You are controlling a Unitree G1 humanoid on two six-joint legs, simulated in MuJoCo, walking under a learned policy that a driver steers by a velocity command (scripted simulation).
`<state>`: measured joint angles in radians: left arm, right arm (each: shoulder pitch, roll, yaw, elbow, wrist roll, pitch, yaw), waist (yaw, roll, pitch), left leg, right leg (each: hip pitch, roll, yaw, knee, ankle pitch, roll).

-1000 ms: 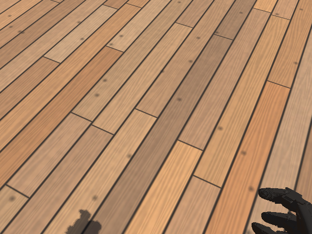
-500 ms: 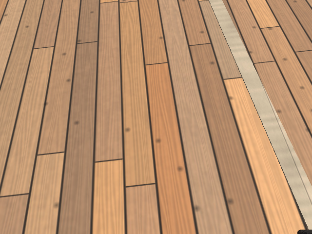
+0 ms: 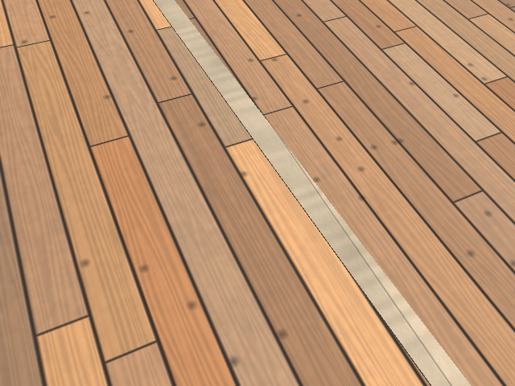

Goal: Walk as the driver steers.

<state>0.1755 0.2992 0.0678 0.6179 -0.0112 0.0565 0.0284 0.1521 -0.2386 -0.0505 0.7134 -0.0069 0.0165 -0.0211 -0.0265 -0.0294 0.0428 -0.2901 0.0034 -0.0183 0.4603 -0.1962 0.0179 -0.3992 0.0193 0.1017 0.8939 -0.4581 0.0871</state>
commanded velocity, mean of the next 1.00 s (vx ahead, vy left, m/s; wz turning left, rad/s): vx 0.71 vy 0.00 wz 0.38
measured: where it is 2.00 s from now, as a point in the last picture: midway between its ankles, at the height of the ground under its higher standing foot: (69, 221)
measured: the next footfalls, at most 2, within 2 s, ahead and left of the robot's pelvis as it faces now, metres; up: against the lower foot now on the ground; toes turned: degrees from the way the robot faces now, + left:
right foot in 0.08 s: +0.01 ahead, -0.14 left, +0.00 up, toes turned +2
left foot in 0.60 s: +0.30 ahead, +0.26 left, +0.00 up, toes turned +27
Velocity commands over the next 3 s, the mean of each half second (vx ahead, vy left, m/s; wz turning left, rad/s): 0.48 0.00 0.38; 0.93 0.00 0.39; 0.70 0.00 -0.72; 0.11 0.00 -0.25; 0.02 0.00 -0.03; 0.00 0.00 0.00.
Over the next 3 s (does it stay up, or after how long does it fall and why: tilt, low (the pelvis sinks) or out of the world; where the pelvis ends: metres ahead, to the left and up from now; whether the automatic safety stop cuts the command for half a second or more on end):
stays up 0.96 0.55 0.00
